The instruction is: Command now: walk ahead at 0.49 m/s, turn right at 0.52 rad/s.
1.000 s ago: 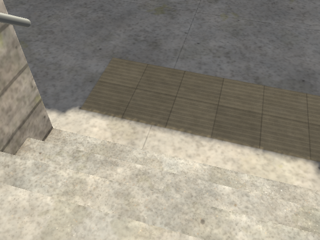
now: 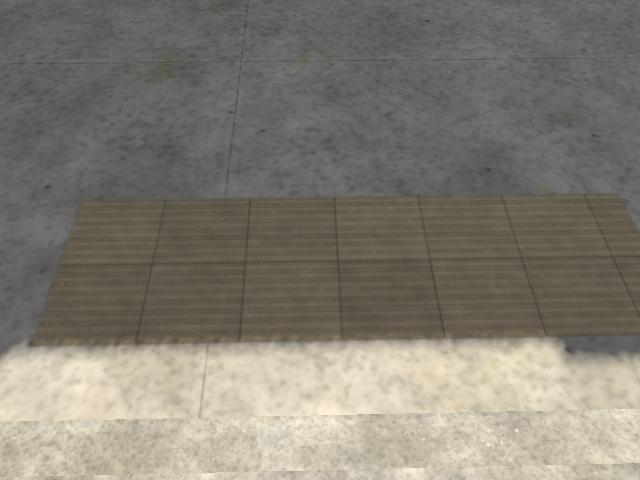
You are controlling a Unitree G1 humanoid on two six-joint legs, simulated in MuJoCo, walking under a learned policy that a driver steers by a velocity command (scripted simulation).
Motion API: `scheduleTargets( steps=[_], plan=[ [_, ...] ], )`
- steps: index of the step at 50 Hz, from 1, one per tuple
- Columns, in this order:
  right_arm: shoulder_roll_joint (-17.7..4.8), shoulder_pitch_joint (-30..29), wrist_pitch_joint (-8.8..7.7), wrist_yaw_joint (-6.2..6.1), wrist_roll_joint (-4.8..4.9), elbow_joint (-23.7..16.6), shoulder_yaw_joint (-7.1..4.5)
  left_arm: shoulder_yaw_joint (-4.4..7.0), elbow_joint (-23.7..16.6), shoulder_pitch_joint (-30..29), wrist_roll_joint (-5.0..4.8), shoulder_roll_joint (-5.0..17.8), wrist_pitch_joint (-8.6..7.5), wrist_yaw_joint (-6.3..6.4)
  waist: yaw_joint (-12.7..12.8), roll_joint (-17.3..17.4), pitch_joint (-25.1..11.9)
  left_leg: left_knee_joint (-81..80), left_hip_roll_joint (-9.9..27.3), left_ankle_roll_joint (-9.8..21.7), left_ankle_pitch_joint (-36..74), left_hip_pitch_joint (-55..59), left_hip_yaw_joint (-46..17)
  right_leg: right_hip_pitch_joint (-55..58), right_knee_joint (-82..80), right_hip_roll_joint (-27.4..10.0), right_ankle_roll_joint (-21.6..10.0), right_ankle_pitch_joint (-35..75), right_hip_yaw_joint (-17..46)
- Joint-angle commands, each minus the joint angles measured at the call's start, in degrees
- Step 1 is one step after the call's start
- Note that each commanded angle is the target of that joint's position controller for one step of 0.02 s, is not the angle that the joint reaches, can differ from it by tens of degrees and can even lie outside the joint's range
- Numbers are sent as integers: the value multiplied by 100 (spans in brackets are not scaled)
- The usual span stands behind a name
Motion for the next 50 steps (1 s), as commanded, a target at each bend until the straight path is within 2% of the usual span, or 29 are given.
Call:
scheduleTargets(
  steps=[1,6,8,10,11,12,13,14,17,19,21,24,26,27,28,30,32,33,34,35,36,38,40,42,44,45,46,48,50],
  plan=[
    [-514,152,-79,-62,-37,-111,-37,71,-118,706,79,310,67,15,327,502,325,54,2013,1111,2640,-73,-658,-366,597,-191,-59,-39,356],
    [-889,277,-132,-226,84,-80,-127,86,-621,267,13,218,8,95,288,647,358,889,2029,851,4167,-167,-218,389,419,157,46,-1248,-330],
    [-1459,-445,-193,-188,42,-363,-293,263,-497,1231,5,429,-63,196,868,782,223,1751,1810,605,4998,-1298,285,2365,187,642,77,-1708,-827],
    [-1888,-1551,-134,131,19,-592,-451,646,476,3724,10,973,-274,326,2211,-2,47,5199,1049,399,2959,-2883,271,4678,-1409,1240,-348,-542,-1199],
    [-930,-1316,-42,335,81,-920,-355,627,779,3998,107,1339,-399,452,1689,-1570,-328,7952,-129,52,-2435,-4174,-46,5377,-2527,337,-1359,2429,733],
    [59,-2003,-84,433,357,-1792,-12,467,696,4026,37,1250,-558,388,1559,-520,-605,7206,-474,213,-2120,-5093,-1784,5145,-3109,-609,-2035,1832,3289],
    [-304,-2584,-104,343,564,-2082,-114,381,679,3483,-153,836,-652,290,1504,-142,512,6985,-127,116,-1985,-5683,-2261,4162,-3041,-1036,-2143,899,3742],
    [-567,-2210,-74,220,555,-2066,-161,261,498,2516,-250,504,-663,228,946,-210,364,6974,140,-15,-1565,-5850,-2474,3553,-2345,-1112,-2097,441,3632],
    [-196,-365,170,128,34,-1344,109,-177,-25,891,133,-195,-273,339,-194,507,381,5113,489,-76,882,-3342,-1805,-250,-1345,44,-1279,-915,1461],
    [-142,-345,63,325,-9,-1318,155,-354,-235,973,167,-369,-328,610,-99,145,209,4475,566,-311,3281,-1732,-1508,-1491,-951,692,-1007,-2387,621],
    [-236,-887,107,443,328,-1574,131,-245,-150,1314,45,356,-411,758,256,337,397,2722,338,-492,4524,100,-932,-2395,-855,1154,-605,-3616,-54],
    [-643,-1060,228,441,306,-1726,30,-203,156,2382,-109,804,-287,448,485,425,810,735,173,-390,2500,542,-803,-1153,-144,573,-1021,-3910,1351],
    [-1213,1448,269,312,43,-916,-264,-111,155,2140,-3,1080,-208,62,-715,910,295,-168,603,255,2998,1668,-1288,-107,2667,738,-553,-2288,1634],
    [-1896,1986,325,341,-87,-682,-443,-214,390,3282,-192,228,-226,-189,-215,1738,-809,1391,1845,1581,6755,3006,-2484,-901,5587,1496,-223,-3890,1337],
    [-2164,1123,342,437,-75,-980,-505,-239,59,3537,-238,31,-231,-194,289,1304,-1081,2392,2615,2427,8051,3561,-3331,-2850,6620,1529,10,-4118,830],
    [-1701,304,308,531,113,-1001,-483,-130,-530,2283,-168,656,-107,24,86,494,-493,1488,3019,2493,3624,2391,-4656,-4623,6561,784,282,-2808,958],
    [219,-597,131,394,-11,-981,162,-394,-430,1690,69,69,61,283,709,-477,556,746,2209,1621,2632,-450,-3337,-3678,3118,-320,137,-301,1222],
    [144,-409,39,264,25,-788,134,-416,-266,1872,129,-73,168,236,796,230,806,705,1750,1651,2550,-1586,-2976,-2824,2425,-439,78,-39,762],
    [169,-298,-89,125,287,-746,134,-388,-54,1900,106,26,186,94,589,123,646,785,1377,1692,2128,-2386,-2414,-1966,1065,-378,102,1148,354],
    [-117,-33,-135,131,340,-573,143,-375,-13,1356,155,-58,219,-53,410,520,477,770,1044,1614,1230,-3073,-2146,-960,884,-335,106,1726,-14],
    [-478,-108,-163,150,169,-534,119,-439,89,1536,195,-185,161,-198,657,782,437,1064,864,1526,747,-4029,-2145,109,1627,-143,161,2056,-130],
    [-477,476,-284,-47,313,-351,178,-315,-72,921,401,310,128,-145,175,299,277,1809,1148,1411,581,-1782,-2399,-1748,-185,-292,154,3162,318],
    [-495,663,-261,-121,267,-394,264,-342,-143,294,322,325,122,16,-41,233,272,2461,847,1194,-573,-2322,-2157,-615,-1895,-150,124,4438,-54],
    [-635,599,-77,114,172,-347,289,-347,-229,180,350,346,266,10,135,648,723,2145,906,1295,-1426,-3545,-2343,758,-1603,121,104,3530,-416],
    [-831,561,-48,178,304,-381,261,-358,-468,-329,329,545,399,5,-7,465,1100,2492,1267,1396,-1164,-2584,-2977,235,-2417,-15,160,2788,-170],
    [-1068,662,155,-42,907,-381,-31,-83,-683,-1253,-714,511,286,332,-504,106,747,2876,1115,903,-239,-1904,-2459,866,-2981,223,188,2948,-421],
    [-1035,788,306,-181,759,-344,2,-140,-749,-1279,-889,434,205,445,-595,406,855,3247,1058,845,209,-1426,-2426,990,-3657,128,181,2693,-254],
    [-1025,741,489,-331,544,-278,-100,7,-311,50,-724,568,154,554,-121,567,778,4715,1066,912,976,-1113,-2312,2130,-4391,-90,15,2291,-170],
    [-932,863,463,-228,650,-155,-211,249,461,2058,-443,962,191,565,708,123,-114,7699,330,817,-12,-2046,-1648,4605,-4398,-47,27,2730,-594]
  ],
)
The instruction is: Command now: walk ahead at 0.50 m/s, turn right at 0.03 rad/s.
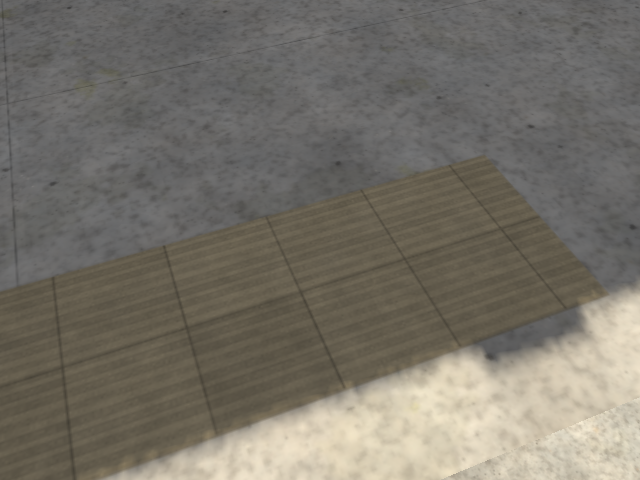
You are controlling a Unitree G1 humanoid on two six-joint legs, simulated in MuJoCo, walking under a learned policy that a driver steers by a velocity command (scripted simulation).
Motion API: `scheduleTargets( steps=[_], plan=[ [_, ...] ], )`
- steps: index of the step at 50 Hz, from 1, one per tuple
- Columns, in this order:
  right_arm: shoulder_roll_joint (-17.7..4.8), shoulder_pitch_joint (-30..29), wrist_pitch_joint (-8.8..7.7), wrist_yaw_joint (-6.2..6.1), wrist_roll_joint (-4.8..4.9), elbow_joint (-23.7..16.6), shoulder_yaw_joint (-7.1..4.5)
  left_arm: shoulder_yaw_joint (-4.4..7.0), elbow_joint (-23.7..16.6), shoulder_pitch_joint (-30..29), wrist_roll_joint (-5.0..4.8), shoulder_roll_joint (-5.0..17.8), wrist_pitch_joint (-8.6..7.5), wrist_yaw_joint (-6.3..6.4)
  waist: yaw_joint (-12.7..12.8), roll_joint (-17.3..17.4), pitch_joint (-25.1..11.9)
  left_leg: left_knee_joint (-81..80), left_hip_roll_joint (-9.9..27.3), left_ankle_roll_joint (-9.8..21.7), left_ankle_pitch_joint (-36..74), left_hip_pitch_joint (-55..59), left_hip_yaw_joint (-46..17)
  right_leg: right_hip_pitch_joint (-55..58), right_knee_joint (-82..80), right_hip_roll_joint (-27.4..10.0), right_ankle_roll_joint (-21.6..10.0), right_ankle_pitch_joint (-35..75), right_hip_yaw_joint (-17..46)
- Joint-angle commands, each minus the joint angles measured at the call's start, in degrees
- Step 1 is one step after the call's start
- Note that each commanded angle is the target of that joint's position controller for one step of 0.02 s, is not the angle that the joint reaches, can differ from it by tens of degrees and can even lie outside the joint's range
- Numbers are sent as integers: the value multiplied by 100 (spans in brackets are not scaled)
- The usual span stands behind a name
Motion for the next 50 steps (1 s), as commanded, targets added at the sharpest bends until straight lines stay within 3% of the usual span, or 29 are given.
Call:
scheduleTargets(
  steps=[1,2,3,4,5,6,7,9,11,13,21,23,24,28,30,31,32,33,34,35,36,37,38,41,42,45,48,49,50],
  plan=[
    [-409,1005,53,-16,262,80,-338,387,698,2779,144,1006,27,46,868,-584,-974,4088,-208,323,-970,-3355,-715,4651,2418,-1032,-421,3395,544],
    [-67,1552,-230,829,-312,52,21,557,691,3655,951,1703,-32,-445,1477,-1459,-2323,4487,-5,174,202,-4501,-1726,5888,2495,-1393,-1719,2409,1188],
    [-617,383,-349,926,40,-530,-165,589,781,3070,933,1460,-23,-538,1773,-428,-1009,4065,48,-36,1002,-6116,-1572,4827,1273,-1992,-2154,-781,2448],
    [-561,-40,-404,761,140,-533,-88,530,884,2723,930,1315,-15,-546,1558,336,-81,3860,466,41,2143,-6302,-1647,3359,686,-2104,-1866,-3505,2559],
    [-653,-80,-440,626,134,-447,-95,398,852,2360,917,895,-63,-592,1268,756,415,3459,579,153,2854,-6089,-1660,2048,339,-1877,-1702,-4356,2450],
    [-504,60,-362,516,-88,-373,-32,23,663,1760,859,-127,-201,-504,660,1004,656,1599,1040,302,4546,-5321,-1998,520,294,-1658,-1417,-3851,1986],
    [-300,-148,-202,521,-257,-324,23,-107,716,1525,896,-480,-300,-356,466,510,1113,1098,1246,338,5050,-4966,-1864,-529,30,-1443,-1141,-3718,1627],
    [-368,-378,-67,695,-358,-217,-50,-139,700,1561,581,-335,-496,-91,668,128,667,-562,1000,155,6139,-3950,-1438,-1315,-104,-993,-1174,-3944,809],
    [-348,-30,-121,918,-426,-95,-56,-75,888,1561,841,13,-539,-4,413,151,344,-145,910,92,6302,-3507,-1229,-1539,419,-885,-1099,-3420,573],
    [-492,-780,-191,808,-447,-413,-53,-211,1364,2255,847,-269,-636,137,787,308,335,-1638,1067,-4,7217,-4889,-1961,143,802,-1174,-1080,-2967,857],
    [-440,-1642,-20,682,-464,-553,-13,-426,1600,2923,919,-571,-591,133,975,513,925,-3008,1053,-50,8060,-3619,-1502,545,1732,-1204,-962,-3559,171],
    [-503,-2553,-19,694,-326,-785,-22,-338,1721,3506,733,-549,-492,249,1520,593,1270,-4387,1115,-129,7367,-4061,-1021,1359,1910,-1269,-861,-4033,147],
    [-288,-2673,-57,670,-398,-875,60,-384,1767,3678,935,-527,-463,240,1398,325,1100,-3588,1186,-118,7671,-2958,-1030,790,2091,-1240,-790,-3590,153],
    [-566,-3165,-77,657,-498,-1008,-55,-104,1567,3078,659,29,-361,244,1381,230,1277,-4544,959,-120,6024,-1941,-555,847,2558,-1420,-562,-2638,22],
    [-725,-2120,-114,615,-502,-483,-198,43,1471,2573,813,396,-247,117,892,212,924,-4816,907,-26,6039,-356,-497,407,3667,-1430,-222,-2309,-382],
    [-1052,-1873,-179,601,-481,-215,-348,115,1552,2451,543,511,-156,88,771,790,910,-6789,818,-46,6131,18,-128,742,4723,-949,-126,-2864,-634],
    [-1261,-563,-275,517,-435,341,-531,259,1641,2623,648,935,-53,-48,391,1079,469,-7241,508,-105,7341,1932,366,318,6074,-487,-68,-3087,-1028],
    [-1609,805,-342,490,-515,755,-732,275,1660,2724,878,653,-23,-254,-115,1744,-68,-5952,783,576,8099,4075,-185,-1482,8283,26,163,-5198,-868],
    [-2099,1637,-349,431,-420,954,-793,195,1150,2548,740,-124,-114,-513,-106,2015,-1834,-3896,1497,1596,10242,6186,-1244,-2840,9986,526,243,-6857,-465],
    [-2010,2265,-438,344,-611,1285,-790,239,215,903,492,19,-312,-566,-750,1604,-1476,-4159,1832,1673,10174,6394,-1767,-4274,10311,595,221,-7185,-378],
    [-1481,1493,-488,317,-439,1111,-677,214,-442,-175,348,93,-524,-467,-690,764,-653,-4419,1995,1498,6858,5653,-2082,-5374,9077,311,134,-6721,-26],
    [-1012,495,-474,483,-190,767,-478,310,-594,-225,305,180,-624,-327,-136,642,-18,-4867,2302,1617,5024,4012,-2967,-5368,8226,27,52,-6066,460],
    [-201,-770,-565,535,-218,352,-132,225,-444,122,537,0,-609,-145,558,-307,656,-4956,2163,1155,4373,1891,-2358,-4263,5720,-593,-220,-4264,1157],
    [-535,-1648,-532,595,-209,-236,-67,92,241,1359,870,-309,-198,-222,1208,842,1102,-5131,1255,1355,3408,-2749,-1627,-997,4709,-317,-321,-1647,471],
    [-168,-1897,-626,475,-300,-515,90,35,188,1391,950,-238,-181,-292,1238,850,668,-4711,975,1072,3024,-3087,-1403,-614,3841,-354,-311,-116,664],
    [-866,-1589,-748,389,-426,-740,-7,78,189,1113,518,184,-319,-156,1050,422,519,-3633,315,600,1581,-4093,-942,1441,2472,65,352,1714,0],
    [-868,-834,-623,420,-147,-572,7,177,-154,-110,713,800,-191,-122,673,424,1096,-2708,1137,478,1521,-1824,-2210,9,727,-328,254,143,399],
    [-714,-848,-223,-102,787,-388,-264,296,-428,-588,-449,608,-236,-31,303,302,878,-2014,659,441,3054,-354,-2316,-877,-773,-231,169,636,759],
    [-874,-634,-26,-252,585,-226,-286,305,-144,-23,-477,606,-285,-60,528,196,608,-814,546,255,3654,-63,-2002,-241,-1377,-172,26,1477,458]
  ],
)
Over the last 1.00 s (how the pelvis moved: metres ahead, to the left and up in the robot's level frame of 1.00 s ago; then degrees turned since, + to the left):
0.45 -0.15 -0.34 -16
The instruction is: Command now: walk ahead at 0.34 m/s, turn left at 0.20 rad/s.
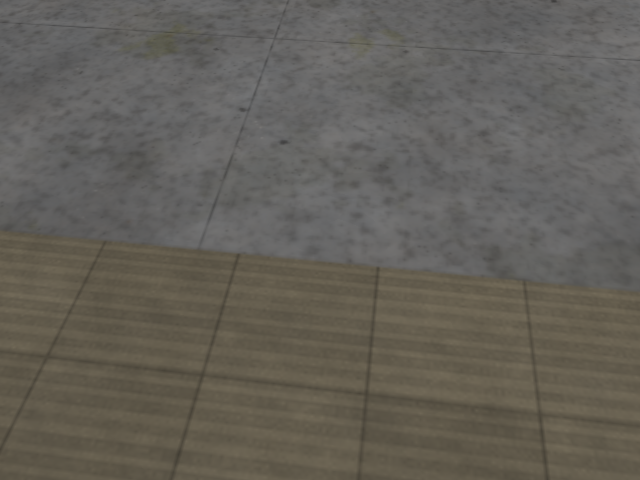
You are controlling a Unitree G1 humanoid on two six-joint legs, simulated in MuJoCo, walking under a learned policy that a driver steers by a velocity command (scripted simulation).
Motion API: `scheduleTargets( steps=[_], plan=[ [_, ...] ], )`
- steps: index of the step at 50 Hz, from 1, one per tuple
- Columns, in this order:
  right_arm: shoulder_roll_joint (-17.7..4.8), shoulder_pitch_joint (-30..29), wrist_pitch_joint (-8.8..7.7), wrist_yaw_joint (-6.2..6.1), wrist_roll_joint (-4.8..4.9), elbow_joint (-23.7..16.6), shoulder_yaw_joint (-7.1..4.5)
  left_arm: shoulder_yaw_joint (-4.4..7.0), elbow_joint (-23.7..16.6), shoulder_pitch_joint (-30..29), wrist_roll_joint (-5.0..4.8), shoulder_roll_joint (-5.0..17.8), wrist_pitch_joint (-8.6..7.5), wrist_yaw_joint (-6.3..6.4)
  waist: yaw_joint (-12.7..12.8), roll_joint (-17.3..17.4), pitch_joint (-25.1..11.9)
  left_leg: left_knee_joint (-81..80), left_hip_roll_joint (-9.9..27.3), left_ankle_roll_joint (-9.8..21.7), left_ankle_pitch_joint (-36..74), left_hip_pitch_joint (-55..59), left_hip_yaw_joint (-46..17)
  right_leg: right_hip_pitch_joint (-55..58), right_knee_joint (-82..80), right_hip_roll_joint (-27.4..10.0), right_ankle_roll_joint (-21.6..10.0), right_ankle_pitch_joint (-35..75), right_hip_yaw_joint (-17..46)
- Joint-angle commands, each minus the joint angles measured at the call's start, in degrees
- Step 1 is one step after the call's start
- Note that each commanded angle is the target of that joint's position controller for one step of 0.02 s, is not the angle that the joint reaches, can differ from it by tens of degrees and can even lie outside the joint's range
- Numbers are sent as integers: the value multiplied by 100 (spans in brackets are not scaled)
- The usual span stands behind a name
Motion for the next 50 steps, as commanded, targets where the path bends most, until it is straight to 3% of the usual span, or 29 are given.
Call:
scheduleTargets(
  steps=[1,2,3,4,5,6,7,10,11,12,14,16,18,19,20,21,22,24,30,33,35,38,42,43,44,45,46,48,50],
  plan=[
    [-781,568,390,-413,240,250,-409,347,480,1426,-388,574,-24,0,481,-44,-37,1451,435,646,2902,-1046,-1163,2125,-1111,-151,-256,2702,-160],
    [-231,1216,310,-263,314,408,-329,460,958,2926,-171,990,27,-64,910,-1103,-1298,3936,-331,186,-421,-3223,-670,5134,1007,-1028,-909,5562,112],
    [-434,1008,199,-217,548,-3,-264,605,1183,3144,-291,1392,80,-137,1073,-1391,-2227,6084,-150,-83,-857,-5060,-828,6535,1911,-1855,-1630,4751,1183],
    [-559,119,164,-200,545,-322,-247,543,1114,3179,-276,969,174,-121,1522,-832,-2507,6020,154,-8,-329,-5906,-949,6527,1530,-1864,-1735,2534,1519],
    [-553,-613,236,-232,530,-519,-247,384,986,2741,-129,526,266,-37,1480,164,-2277,5332,480,23,386,-5829,-953,5624,973,-1689,-1674,281,1496],
    [-204,-910,365,-320,562,-792,-149,381,941,1837,-34,754,358,128,880,407,-1796,4553,845,-98,1180,-5187,-751,3906,250,-1997,-1907,-1285,2253],
    [-200,-1200,566,-414,493,-825,-168,159,726,916,49,283,399,232,410,826,-1080,4122,1071,-182,1250,-4442,-678,2155,-179,-2027,-1924,-1578,2269],
    [-510,-1461,589,-455,255,-1002,-368,65,517,310,129,236,268,400,108,588,317,992,1042,-156,3566,-3176,-834,-452,-651,-922,-1303,-1822,872],
    [-343,-1311,514,-392,86,-917,-359,67,515,221,115,171,249,486,16,441,-52,-953,1069,-179,4528,-1937,-507,-731,-668,-343,-1022,-1679,12],
    [-225,-1489,455,-332,57,-822,-351,86,570,401,34,230,247,543,192,142,-344,-1984,840,-304,5267,-1027,-241,-728,-622,-114,-930,-1441,-374],
    [-164,-1717,487,-237,132,-890,-353,162,716,723,-68,505,267,569,249,-405,-655,-2461,644,-449,5057,-552,-174,-69,-615,-468,-1107,-839,-97],
    [-325,-1984,516,-181,158,-958,-391,173,730,768,-186,261,262,546,341,-73,-420,-3504,633,-258,5099,-443,-138,351,-531,-561,-996,-1474,131],
    [-586,-1894,517,-148,-15,-831,-490,190,907,1210,-213,106,288,505,393,188,-264,-4267,691,23,5463,-7,-225,477,-179,-259,-649,-2541,173],
    [-875,-1671,527,-150,-82,-759,-567,198,989,1688,-122,-42,288,475,613,524,-452,-4077,1110,157,6844,599,-565,274,116,81,-360,-3558,49],
    [-1076,-1634,598,-147,-41,-720,-632,218,1113,2291,-66,-171,292,435,947,1071,-663,-3852,1392,491,6799,1225,-752,-182,265,425,-146,-4790,-152],
    [-843,-1828,658,-114,36,-709,-599,180,1093,2295,-99,-309,375,451,932,1509,-654,-4170,1432,713,4894,848,-935,-69,287,512,-52,-5058,-371],
    [-604,-2108,696,-88,73,-802,-562,199,1012,1847,-128,-235,484,491,803,1439,-325,-4578,1283,651,3277,216,-1040,122,314,564,33,-4946,-486],
    [-601,-2454,650,-108,37,-911,-532,238,897,1446,-101,-135,637,546,798,1357,32,-4930,1188,446,2559,-337,-992,387,303,538,72,-4714,-438],
    [-1053,-2063,565,-337,44,-965,-729,389,401,873,-105,160,585,572,580,1192,-844,-4364,1741,749,5226,1135,-1167,-79,1158,536,138,-4087,-199],
    [-1175,-1842,589,-442,9,-987,-799,450,115,592,-116,143,687,538,485,1625,-1037,-4519,2519,1259,6007,1316,-1670,-553,2375,608,209,-5441,-258],
    [-1364,-1775,588,-476,-32,-1102,-866,503,-71,442,-141,204,783,501,362,1498,-1017,-4767,2910,1547,5817,1209,-1867,-1066,3666,486,249,-6323,-86],
    [-1419,-2561,652,-454,34,-1284,-886,476,-202,464,-178,88,903,468,718,1363,-762,-4933,2529,1082,4901,136,-970,-360,3074,329,164,-5522,-152],
    [-1312,-2879,775,-318,176,-1301,-837,567,-103,1009,-132,201,994,336,1052,1218,-631,-4145,2131,361,3514,-976,139,1343,1374,867,-188,-4184,-872],
    [-1127,-2692,808,-295,181,-1222,-803,616,-100,1183,-80,317,1005,318,1095,653,-409,-3256,1872,20,2791,-1595,517,1751,785,789,-400,-4043,-480],
    [-778,-2507,856,-278,76,-1368,-703,749,-361,1077,-83,1084,941,402,885,-1311,-111,-892,1111,-539,1336,-3145,1138,2035,-246,-772,-992,-3008,2143],
    [-889,-3179,777,-284,75,-1719,-714,718,-663,1028,122,1377,762,334,1095,-1231,-408,-139,766,-427,1136,-3334,-240,1564,-813,-1345,-1759,-2722,3404],
    [-1148,-3316,762,-371,159,-1812,-769,729,-744,750,239,1360,623,307,996,-662,-193,316,709,-342,1525,-3603,-479,1538,-803,-1231,-1893,-3116,3178],
    [-1378,-2944,759,-527,-4,-1588,-867,651,-920,150,-53,1092,586,388,695,9,-190,326,895,-263,2654,-3573,-662,1531,-443,-716,-1270,-3053,2321],
    [-1380,-2616,770,-497,-68,-1513,-886,571,-1058,-137,-145,894,655,468,513,120,-427,289,882,-349,3369,-2961,-631,1272,-178,-396,-1032,-2206,1820]
  ],
)
Over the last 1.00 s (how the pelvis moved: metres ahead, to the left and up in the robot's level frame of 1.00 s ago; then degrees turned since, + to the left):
0.52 0.12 -0.36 26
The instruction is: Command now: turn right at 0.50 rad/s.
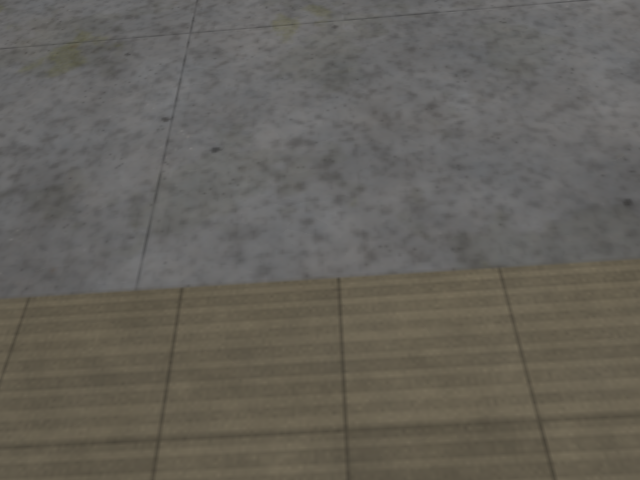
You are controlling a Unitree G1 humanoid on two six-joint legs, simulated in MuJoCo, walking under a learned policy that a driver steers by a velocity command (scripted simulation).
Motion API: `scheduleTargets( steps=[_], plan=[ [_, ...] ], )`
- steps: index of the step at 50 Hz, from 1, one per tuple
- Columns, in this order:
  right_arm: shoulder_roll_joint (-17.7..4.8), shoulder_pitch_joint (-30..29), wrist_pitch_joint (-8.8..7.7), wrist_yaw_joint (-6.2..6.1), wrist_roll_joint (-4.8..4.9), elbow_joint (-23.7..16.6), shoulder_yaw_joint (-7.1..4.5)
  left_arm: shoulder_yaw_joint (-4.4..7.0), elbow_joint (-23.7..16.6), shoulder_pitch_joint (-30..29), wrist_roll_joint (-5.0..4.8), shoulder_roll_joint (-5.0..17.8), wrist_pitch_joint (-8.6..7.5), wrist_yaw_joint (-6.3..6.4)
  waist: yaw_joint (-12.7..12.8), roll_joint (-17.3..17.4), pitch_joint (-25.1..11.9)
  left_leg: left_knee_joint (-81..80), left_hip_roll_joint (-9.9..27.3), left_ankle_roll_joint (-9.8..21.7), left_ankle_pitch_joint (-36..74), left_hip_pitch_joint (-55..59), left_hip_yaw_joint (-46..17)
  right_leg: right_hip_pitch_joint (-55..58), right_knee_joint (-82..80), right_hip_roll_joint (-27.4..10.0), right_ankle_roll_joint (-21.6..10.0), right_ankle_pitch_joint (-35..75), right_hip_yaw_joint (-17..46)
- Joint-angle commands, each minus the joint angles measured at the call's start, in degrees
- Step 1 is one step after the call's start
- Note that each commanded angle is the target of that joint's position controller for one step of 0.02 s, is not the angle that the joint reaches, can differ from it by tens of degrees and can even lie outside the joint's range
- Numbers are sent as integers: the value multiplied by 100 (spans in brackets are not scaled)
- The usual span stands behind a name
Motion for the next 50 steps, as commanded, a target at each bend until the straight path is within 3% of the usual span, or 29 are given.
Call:
scheduleTargets(
  steps=[1,3,6,11,14,16,17,18,19,20,22,28,30,32,33,35,37,39,40,41,42,43,44,46,48,50],
  plan=[
    [-423,-82,-80,15,-59,-419,-88,155,-632,-578,-75,847,-77,120,-227,-651,-572,427,92,-52,860,-624,-369,971,-1309,-1336,-654,2554,1861],
    [-267,-99,-78,98,-31,-488,-17,102,-611,-393,-101,696,-97,150,-174,-545,-711,14,109,-97,1142,-504,-387,1232,-1204,-1253,-606,2973,1641],
    [-123,-336,-74,194,-44,-648,88,111,-566,-199,-100,669,-64,193,-60,-735,-758,-1078,181,-145,1309,-244,-379,1514,-1113,-1142,-424,3066,1509],
    [-238,-392,-97,282,63,-697,103,96,-601,-197,-1,645,-29,132,24,-932,-488,-2351,150,-111,678,762,-218,1041,-1272,-1148,-485,2482,1663],
    [-213,-202,-187,349,68,-619,122,18,-549,-166,25,452,-67,46,-28,-1001,-432,-3272,98,-3,509,1486,-116,961,-1268,-1091,-537,2516,1812],
    [-274,172,-286,448,-25,-470,125,-6,-459,-109,36,369,-102,1,-240,-811,-525,-4214,270,137,2025,2453,-232,868,-1214,-922,-291,2659,1764],
    [-527,316,-311,478,-60,-421,57,25,-423,184,117,389,-127,-39,-70,-406,-679,-3995,483,202,2942,2927,-317,752,-1131,-670,-101,2264,1654],
    [-641,309,-313,519,-40,-355,2,79,-366,387,88,508,-147,-90,62,-41,-809,-3743,470,295,2769,3027,-250,745,-1247,-502,49,2145,1465],
    [-441,318,-311,552,-34,-356,21,85,-332,136,30,533,-151,-114,-137,20,-755,-3845,389,262,2388,2887,-208,865,-1199,-412,80,1909,1299],
    [-338,324,-319,558,-25,-314,48,83,-376,-73,-7,480,-127,-113,-192,48,-671,-3944,347,219,2208,2769,-187,934,-1143,-349,72,1749,1182],
    [-297,338,-358,537,-20,-249,74,72,-414,-179,12,363,-78,-123,-173,85,-540,-4029,288,200,2102,2708,-154,958,-1089,-307,19,1733,1084],
    [-364,512,-391,447,-23,-128,80,78,-232,-5,-10,272,-75,-131,-144,-74,-267,-4097,223,255,2010,2725,-128,974,-1070,-279,-24,1706,968],
    [-347,690,-372,419,17,-31,80,108,-154,118,-23,322,-65,-104,-137,-202,-276,-4009,37,301,996,2678,38,931,-1097,-185,-86,574,892],
    [-352,758,-384,369,117,-34,81,151,-153,261,-108,430,-86,-83,-70,-404,65,-3716,-191,476,-606,2251,178,593,-1135,-173,-321,-1474,1014],
    [-317,756,-440,346,164,-79,109,153,-159,390,-149,467,-144,-76,-22,-533,363,-3580,-230,571,-1018,1937,147,406,-1266,-313,-463,-2179,1274],
    [-208,632,-679,346,248,-235,167,160,-133,659,-185,601,-359,-58,20,-969,772,-3031,-282,714,-775,1249,190,470,-1541,-847,-810,-2374,2133],
    [-216,527,-906,411,236,-332,178,181,-138,687,-168,738,-513,-51,-27,-1322,796,-2625,-250,850,-94,783,159,805,-1532,-1352,-1112,-1199,2919],
    [-341,999,-1032,534,194,-178,117,168,-289,487,-168,672,-558,-47,-222,-960,363,-2792,-191,994,624,1227,75,911,-784,-1127,-928,225,2397],
    [-416,1631,-1084,605,155,58,61,168,-447,143,-164,616,-557,-52,-473,-555,43,-3139,-177,1108,1226,2229,-143,360,89,-656,-606,970,1643],
    [-824,2757,-1112,665,117,421,-121,121,-669,-323,-140,410,-626,-40,-887,532,-379,-3874,329,1498,1817,3896,-1388,-972,2199,174,-85,1984,475],
    [-1068,3396,-1057,750,66,577,-162,98,-710,-307,-92,337,-706,-45,-1007,1585,-380,-4865,1668,2275,2750,4998,-3636,-2884,3782,555,182,-1437,324],
    [-830,3052,-1029,755,114,504,-56,117,-790,-337,-234,499,-736,-66,-757,872,153,-4905,2086,2435,2199,5012,-3997,-3918,4208,198,54,-1776,744],
    [-582,2713,-958,691,162,375,31,92,-838,-533,-283,460,-723,-84,-657,378,431,-4836,1968,2256,2220,4922,-3411,-4309,4436,-98,-2,-1331,664],
    [-364,2109,-804,582,121,235,185,50,-861,-530,-141,308,-674,-103,-317,-46,489,-5021,1602,1753,2548,4154,-2313,-3864,3696,-625,82,-296,412],
    [-313,1887,-692,489,93,233,241,11,-855,-475,-77,190,-627,-151,-223,292,472,-5420,998,1429,2804,3269,-1320,-2795,2684,-608,257,690,16],
    [-378,1960,-652,368,136,325,240,-79,-1037,-972,-24,-7,-653,-194,-360,306,537,-5679,608,1274,3066,2712,-591,-1898,1334,-430,362,1430,-331]
  ],
)
Over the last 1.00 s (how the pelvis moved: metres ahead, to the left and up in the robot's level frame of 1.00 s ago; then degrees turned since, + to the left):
0.17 -0.04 -0.07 -16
